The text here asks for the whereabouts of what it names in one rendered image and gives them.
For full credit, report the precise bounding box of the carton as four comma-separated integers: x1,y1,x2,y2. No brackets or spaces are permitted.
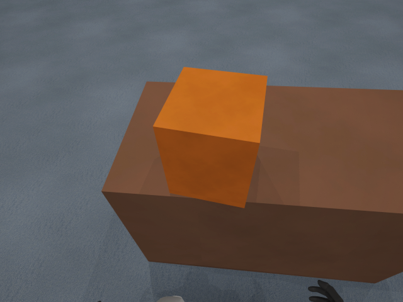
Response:
153,67,268,208

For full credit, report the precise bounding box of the right robot hand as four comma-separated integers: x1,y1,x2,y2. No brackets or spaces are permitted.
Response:
308,280,344,302

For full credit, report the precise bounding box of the pedestal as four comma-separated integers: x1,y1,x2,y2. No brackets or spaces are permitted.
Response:
101,81,403,283

